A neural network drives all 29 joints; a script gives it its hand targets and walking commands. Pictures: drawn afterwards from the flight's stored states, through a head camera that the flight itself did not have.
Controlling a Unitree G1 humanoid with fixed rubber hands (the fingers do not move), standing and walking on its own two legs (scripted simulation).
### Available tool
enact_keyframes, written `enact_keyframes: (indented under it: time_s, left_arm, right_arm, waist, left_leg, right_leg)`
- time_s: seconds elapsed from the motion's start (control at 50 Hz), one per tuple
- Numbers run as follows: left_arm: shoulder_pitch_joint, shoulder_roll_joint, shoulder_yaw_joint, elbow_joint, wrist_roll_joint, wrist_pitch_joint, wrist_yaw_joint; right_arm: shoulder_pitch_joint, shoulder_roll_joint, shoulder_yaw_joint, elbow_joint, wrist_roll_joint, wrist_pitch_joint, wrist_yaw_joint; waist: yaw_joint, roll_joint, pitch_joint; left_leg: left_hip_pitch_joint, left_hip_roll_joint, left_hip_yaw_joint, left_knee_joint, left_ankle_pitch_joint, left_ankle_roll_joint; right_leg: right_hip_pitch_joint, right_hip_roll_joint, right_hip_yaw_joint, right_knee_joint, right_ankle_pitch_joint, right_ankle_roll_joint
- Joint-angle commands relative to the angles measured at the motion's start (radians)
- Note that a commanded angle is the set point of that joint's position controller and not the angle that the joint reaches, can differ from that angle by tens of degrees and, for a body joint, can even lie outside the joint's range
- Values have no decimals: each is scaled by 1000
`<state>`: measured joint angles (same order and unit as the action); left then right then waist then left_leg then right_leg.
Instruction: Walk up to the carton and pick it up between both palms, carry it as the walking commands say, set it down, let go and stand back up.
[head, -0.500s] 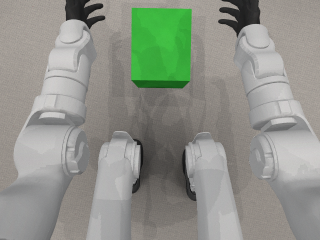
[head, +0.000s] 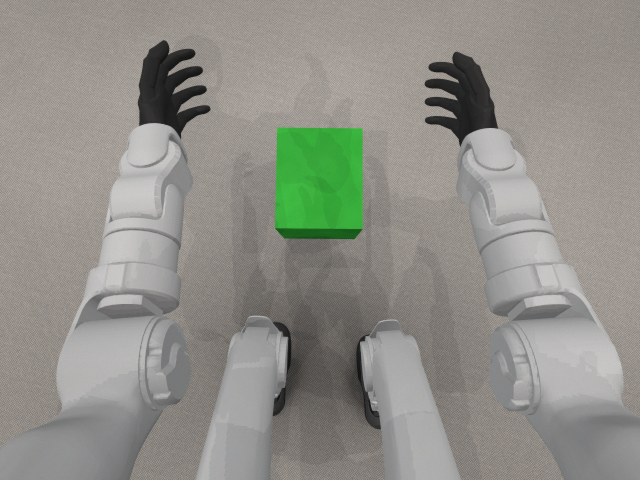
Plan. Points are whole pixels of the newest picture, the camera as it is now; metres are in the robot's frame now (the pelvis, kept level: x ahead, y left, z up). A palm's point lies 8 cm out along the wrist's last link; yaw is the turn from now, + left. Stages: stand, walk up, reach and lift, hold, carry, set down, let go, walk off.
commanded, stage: set down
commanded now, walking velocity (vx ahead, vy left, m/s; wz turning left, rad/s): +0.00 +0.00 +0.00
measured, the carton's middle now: (319, 188) +0.54 +0.01 -0.48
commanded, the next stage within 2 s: let go in 0.24 s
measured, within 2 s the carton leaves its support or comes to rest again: neither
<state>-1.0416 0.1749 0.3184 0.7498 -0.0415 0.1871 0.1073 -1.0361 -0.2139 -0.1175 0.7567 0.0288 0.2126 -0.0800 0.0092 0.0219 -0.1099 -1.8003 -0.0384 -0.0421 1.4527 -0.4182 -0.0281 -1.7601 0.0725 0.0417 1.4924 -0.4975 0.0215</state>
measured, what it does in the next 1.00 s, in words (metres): rises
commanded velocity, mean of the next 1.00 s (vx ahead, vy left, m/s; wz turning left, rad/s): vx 0.00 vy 0.00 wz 0.00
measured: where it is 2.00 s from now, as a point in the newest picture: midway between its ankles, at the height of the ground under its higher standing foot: (324, 390)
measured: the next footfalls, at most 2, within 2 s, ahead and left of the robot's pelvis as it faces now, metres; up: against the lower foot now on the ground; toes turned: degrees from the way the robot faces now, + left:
none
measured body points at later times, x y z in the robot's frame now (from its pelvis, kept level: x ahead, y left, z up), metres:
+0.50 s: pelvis +0.02 +0.01 +0.09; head +0.29 +0.00 +0.45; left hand +0.49 +0.20 -0.01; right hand +0.47 -0.17 -0.03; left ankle +0.10 +0.12 -0.54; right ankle +0.07 -0.12 -0.54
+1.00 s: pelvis +0.07 +0.01 +0.18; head +0.16 +0.01 +0.62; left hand +0.31 +0.23 +0.10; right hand +0.30 -0.22 +0.10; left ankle +0.10 +0.12 -0.54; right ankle +0.07 -0.12 -0.54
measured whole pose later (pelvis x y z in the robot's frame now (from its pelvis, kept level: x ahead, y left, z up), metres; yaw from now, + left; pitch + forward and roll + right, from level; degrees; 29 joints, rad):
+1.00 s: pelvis +0.07 +0.01 +0.18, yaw +1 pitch +15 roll -1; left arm 0.02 0.17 0.05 0.48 0.08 0.07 -0.04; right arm 0.06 -0.16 -0.16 0.48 -0.06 0.06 0.03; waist 0.01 0.02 -0.08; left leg -0.66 -0.03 -0.06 0.67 -0.27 0.00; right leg -0.60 0.04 0.05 0.64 -0.31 0.02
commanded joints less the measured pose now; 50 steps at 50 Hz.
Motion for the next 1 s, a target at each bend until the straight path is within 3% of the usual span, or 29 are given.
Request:
enact_keyframes:
  time_s: [0.0,0.02,0.04,0.1,0.16,0.18,0.2,0.22,0.24,0.32,0.36,0.38,0.42,0.44,0.46,0.48,0.5,0.52,0.54,0.58,0.6,0.64,0.66,0.68,0.72,0.74,0.78,0.8,0.98]
  left_arm:
    - [-139,54,14,-153,93,-19,-30]
    - [-60,59,19,-35,89,-12,-32]
    - [-121,53,37,-88,86,-13,-41]
    - [-90,22,23,-60,118,-33,-40]
    - [-97,20,48,-38,118,-59,-50]
    - [-146,17,49,-37,135,-65,-49]
    - [-158,1,42,-99,144,-71,-44]
    - [-142,-35,23,-105,166,-79,-49]
    - [-105,-38,9,36,162,-72,-53]
    - [-18,-2,56,-29,229,-68,-49]
    - [73,15,-7,-208,213,-69,-49]
    - [211,41,-11,-207,211,-64,-42]
    - [146,45,-45,-295,200,-53,-53]
    - [200,100,-43,-363,185,-47,-58]
    - [378,64,-53,-269,201,-28,-61]
    - [298,30,-123,-291,147,-33,-80]
    - [498,-9,-145,-308,139,-21,-98]
    - [531,9,-171,-237,126,-5,-115]
    - [502,23,-213,-404,95,-16,-121]
    - [525,49,-192,-376,110,-39,-132]
    - [598,40,-182,-386,112,-50,-129]
    - [665,86,-146,-349,150,-66,-127]
    - [655,125,-157,-362,143,-80,-128]
    - [803,119,-158,-279,139,-67,-136]
    - [814,60,-227,-355,92,-102,-144]
    - [815,70,-253,-343,58,-114,-146]
    - [913,68,-241,-300,64,-120,-146]
    - [982,63,-260,-345,38,-134,-153]
    - [1207,101,-266,-415,57,-162,-150]
  right_arm:
    - [-234,-41,-99,-270,-53,-10,23]
    - [-214,-54,-117,-196,-59,-9,27]
    - [-238,-42,-92,-207,-65,0,29]
    - [-174,-52,-137,-108,-109,-25,41]
    - [-173,-79,-180,-45,-145,-46,54]
    - [-207,-15,-149,-12,-121,-44,59]
    - [-229,-3,-140,-89,-117,-58,68]
    - [-106,42,-125,17,-121,-58,72]
    - [-130,34,-141,49,-127,-64,70]
    - [-38,-60,-248,-20,-206,-74,52]
    - [134,-25,-196,-127,-219,-62,40]
    - [148,0,-158,-268,-194,-63,33]
    - [161,-26,-152,-316,-168,-55,19]
    - [158,-53,-145,-442,-173,-58,12]
    - [289,-21,-120,-414,-183,-47,17]
    - [230,-47,-98,-421,-174,-53,15]
    - [387,37,-16,-470,-134,-37,26]
    - [354,21,-14,-497,-118,-38,28]
    - [363,27,27,-616,-90,-43,45]
    - [425,49,45,-474,-64,-59,69]
    - [548,34,26,-427,-84,-56,84]
    - [683,46,0,-274,-97,-67,94]
    - [642,-28,-23,-347,-103,-88,93]
    - [727,1,-12,-335,-95,-93,97]
    - [778,-5,6,-351,-58,-130,107]
    - [808,1,7,-290,-51,-136,114]
    - [894,-12,-7,-240,-58,-148,118]
    - [958,-50,5,-322,-63,-163,122]
    - [1137,-47,71,-449,-28,-211,136]
  waist:
    - [42,-64,-1089]
    - [44,-67,-1016]
    - [56,-107,-966]
    - [31,-26,-877]
    - [9,-93,-797]
    - [46,-74,-742]
    - [38,-82,-852]
    - [37,-19,-802]
    - [23,-42,-774]
    - [1,-18,-903]
    - [-4,-56,-1193]
    - [50,-36,-1292]
    - [41,5,-1159]
    - [31,-47,-1198]
    - [24,-56,-1125]
    - [13,-51,-959]
    - [60,-46,-1131]
    - [13,-54,-981]
    - [-1,-97,-964]
    - [61,-55,-672]
    - [27,-70,-667]
    - [32,-51,-444]
    - [4,-87,-445]
    - [23,-79,-433]
    - [6,-8,-386]
    - [-20,-56,-324]
    - [-9,-16,-273]
    - [-35,-75,-368]
    - [28,-52,-221]
  left_leg:
    - [807,-66,112,-258,380,-2]
    - [803,-62,102,-281,351,1]
    - [752,-66,109,-302,332,-3]
    - [857,-51,86,-385,384,-17]
    - [795,-48,76,-411,371,-25]
    - [789,-50,83,-425,350,-25]
    - [880,-53,78,-420,421,-21]
    - [890,-51,74,-433,493,-37]
    - [902,-43,69,-429,458,-28]
    - [982,-58,70,-438,552,-43]
    - [1139,-63,85,-430,592,-40]
    - [1276,-65,82,-435,676,-29]
    - [1202,-59,70,-451,656,-31]
    - [1256,-55,56,-463,667,-12]
    - [1299,-52,64,-497,660,-7]
    - [1162,-45,41,-524,618,-12]
    - [1285,-54,75,-549,601,10]
    - [1250,-42,51,-576,536,14]
    - [1255,-46,32,-581,533,22]
    - [1158,-42,34,-633,413,27]
    - [1176,-38,43,-654,402,23]
    - [1191,-31,31,-731,296,16]
    - [1184,-38,28,-728,285,15]
    - [1263,-26,23,-767,286,25]
    - [1341,-29,14,-796,367,13]
    - [1335,-25,15,-807,353,16]
    - [1391,-15,14,-843,331,14]
    - [1470,-20,10,-847,418,10]
    - [1607,-29,20,-951,493,-4]
  right_leg:
    - [733,51,-62,-337,402,39]
    - [734,34,-54,-366,365,36]
    - [766,31,-44,-390,356,38]
    - [702,32,-61,-447,361,29]
    - [696,20,-58,-488,364,33]
    - [676,20,-63,-490,345,27]
    - [715,26,-68,-486,403,34]
    - [708,16,-49,-511,466,17]
    - [659,13,-66,-524,420,32]
    - [701,20,-70,-534,508,37]
    - [957,31,-62,-531,589,35]
    - [958,40,-74,-508,630,46]
    - [909,26,-58,-530,641,40]
    - [971,28,-61,-546,632,44]
    - [993,31,-78,-583,602,46]
    - [963,25,-71,-591,601,43]
    - [1187,15,-56,-617,616,36]
    - [1125,11,-51,-661,568,36]
    - [1139,16,-50,-659,553,28]
    - [1093,-1,-39,-692,463,15]
    - [1148,-4,-43,-726,451,15]
    - [1098,-12,-42,-801,327,15]
    - [1112,-15,-32,-822,326,15]
    - [1185,-16,-42,-852,312,13]
    - [1186,-21,-32,-877,378,-4]
    - [1189,-22,-30,-893,375,1]
    - [1222,-28,-29,-923,352,-6]
    - [1316,-21,-28,-931,430,1]
    - [1512,-21,-31,-1023,511,10]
